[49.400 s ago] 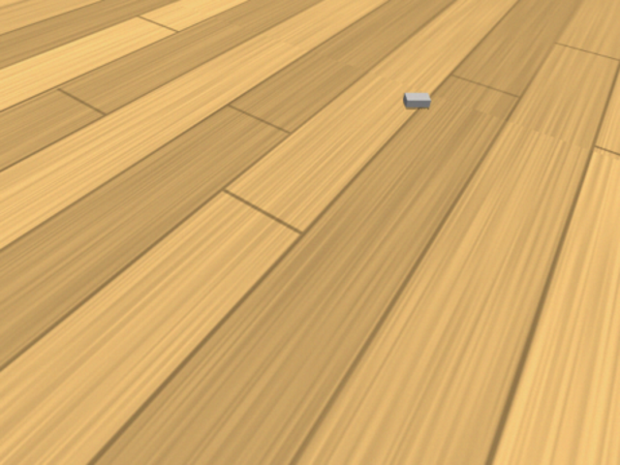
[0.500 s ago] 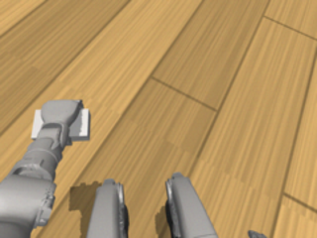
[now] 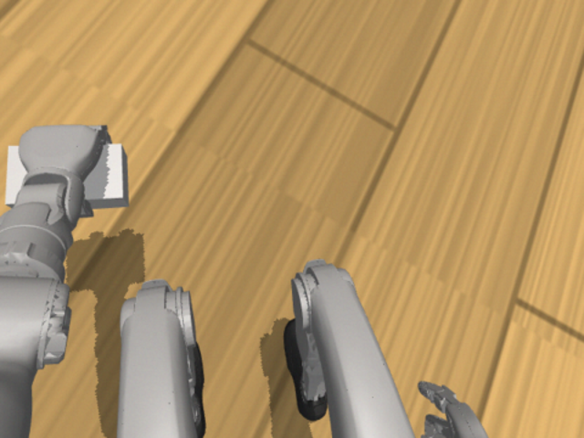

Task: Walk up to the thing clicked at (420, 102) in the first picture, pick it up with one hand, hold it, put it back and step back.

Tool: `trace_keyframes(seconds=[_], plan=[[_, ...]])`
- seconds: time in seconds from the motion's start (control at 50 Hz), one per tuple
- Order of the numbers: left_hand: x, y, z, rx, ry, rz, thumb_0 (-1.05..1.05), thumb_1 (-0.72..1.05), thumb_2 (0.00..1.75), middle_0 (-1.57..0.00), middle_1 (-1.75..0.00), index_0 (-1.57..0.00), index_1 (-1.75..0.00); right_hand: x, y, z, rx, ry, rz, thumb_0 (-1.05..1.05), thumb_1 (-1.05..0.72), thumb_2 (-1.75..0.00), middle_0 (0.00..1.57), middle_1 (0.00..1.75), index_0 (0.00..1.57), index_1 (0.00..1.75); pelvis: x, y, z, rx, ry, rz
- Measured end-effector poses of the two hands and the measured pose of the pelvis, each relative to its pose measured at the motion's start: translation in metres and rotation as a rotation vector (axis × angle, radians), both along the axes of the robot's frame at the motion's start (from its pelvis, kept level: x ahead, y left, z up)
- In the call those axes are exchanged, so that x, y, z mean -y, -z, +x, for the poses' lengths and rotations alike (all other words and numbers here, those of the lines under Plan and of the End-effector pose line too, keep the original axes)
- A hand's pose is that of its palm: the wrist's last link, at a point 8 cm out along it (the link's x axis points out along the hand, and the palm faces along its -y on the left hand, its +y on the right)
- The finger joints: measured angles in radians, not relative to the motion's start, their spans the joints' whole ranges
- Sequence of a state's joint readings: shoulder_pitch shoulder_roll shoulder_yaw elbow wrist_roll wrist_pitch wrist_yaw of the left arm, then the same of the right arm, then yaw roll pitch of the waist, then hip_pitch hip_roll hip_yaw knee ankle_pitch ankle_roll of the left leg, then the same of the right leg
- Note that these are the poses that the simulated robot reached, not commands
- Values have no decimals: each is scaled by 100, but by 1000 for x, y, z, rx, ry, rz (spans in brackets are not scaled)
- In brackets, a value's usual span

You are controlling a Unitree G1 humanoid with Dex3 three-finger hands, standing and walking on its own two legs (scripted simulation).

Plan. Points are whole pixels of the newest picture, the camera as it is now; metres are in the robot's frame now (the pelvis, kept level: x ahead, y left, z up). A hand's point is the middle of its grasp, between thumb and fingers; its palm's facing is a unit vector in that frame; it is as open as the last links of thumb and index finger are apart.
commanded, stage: crouch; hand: left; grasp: from above
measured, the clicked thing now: (72, 178) +0.48 +0.25 -0.19
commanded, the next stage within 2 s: lower in 0.80 s
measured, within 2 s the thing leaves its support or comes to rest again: neither
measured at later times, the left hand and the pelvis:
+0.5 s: hand (97, 177) +0.49 +0.23 -0.24, palm faces -0.46 -0.03 -0.89, open 11.0 cm; pelvis -0.01 +0.00 -0.07, yaw -3 degrees
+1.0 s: hand (101, 176) +0.51 +0.24 -0.28, palm faces -0.46 -0.02 -0.89, open 11.0 cm; pelvis -0.01 +0.00 -0.10, yaw -5 degrees
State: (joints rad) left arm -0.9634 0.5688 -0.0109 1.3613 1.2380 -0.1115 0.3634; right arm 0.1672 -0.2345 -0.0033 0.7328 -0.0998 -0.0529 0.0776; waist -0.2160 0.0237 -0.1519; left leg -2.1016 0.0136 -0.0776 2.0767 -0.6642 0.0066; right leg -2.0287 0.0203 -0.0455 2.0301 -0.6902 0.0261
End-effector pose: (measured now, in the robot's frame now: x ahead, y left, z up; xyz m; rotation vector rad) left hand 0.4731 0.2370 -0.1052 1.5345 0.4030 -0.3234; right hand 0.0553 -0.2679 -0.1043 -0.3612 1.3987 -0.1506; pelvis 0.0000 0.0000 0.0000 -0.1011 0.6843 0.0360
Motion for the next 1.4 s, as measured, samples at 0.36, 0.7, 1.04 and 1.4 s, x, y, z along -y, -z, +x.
trace_keyframes(seconds=[0.36,0.7,1.04,1.4], plan=[[2,58,23,-8,-5,-6,0,-13,55,-61,-60,-63,-58,4,41,-36,-92,9,3,0,-91,-90,21,30,21,30,3,54,-5,35,28,-15],[3,94,34,-7,-9,-2,0,-11,54,-59,-61,-60,-59,-1,71,-62,-140,4,13,0,-91,-90,21,30,21,30,5,90,-10,79,49,-31],[0,117,40,-28,-17,2,0,-11,54,-59,-61,-60,-59,-4,80,-53,-126,-34,4,0,-91,-90,21,30,21,30,3,106,-9,95,54,-49],[7,159,46,-26,-4,-6,0,-10,54,-58,-61,-60,-60,-4,78,-65,-178,-76,-4,0,-91,-90,21,30,21,30,4,117,-7,111,71,-71]])
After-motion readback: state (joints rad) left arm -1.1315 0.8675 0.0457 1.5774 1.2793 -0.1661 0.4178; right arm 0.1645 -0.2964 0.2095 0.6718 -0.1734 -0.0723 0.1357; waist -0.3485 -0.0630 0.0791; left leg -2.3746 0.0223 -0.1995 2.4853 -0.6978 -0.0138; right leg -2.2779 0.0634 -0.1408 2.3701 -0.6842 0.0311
